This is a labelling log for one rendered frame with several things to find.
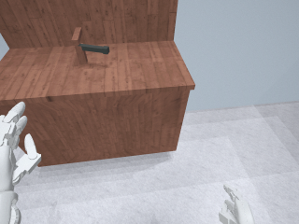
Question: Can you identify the counter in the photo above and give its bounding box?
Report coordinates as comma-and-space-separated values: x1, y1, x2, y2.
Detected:
0, 0, 195, 167

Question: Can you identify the right robot hand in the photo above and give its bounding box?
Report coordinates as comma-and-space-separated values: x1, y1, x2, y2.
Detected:
219, 183, 255, 224

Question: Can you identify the tap lever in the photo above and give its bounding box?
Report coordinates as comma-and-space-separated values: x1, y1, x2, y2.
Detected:
78, 43, 110, 55

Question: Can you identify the left robot hand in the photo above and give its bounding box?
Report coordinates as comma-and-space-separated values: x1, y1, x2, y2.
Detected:
0, 102, 42, 192

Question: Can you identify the robot left forearm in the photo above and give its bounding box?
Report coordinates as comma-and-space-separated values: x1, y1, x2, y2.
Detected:
0, 190, 21, 224

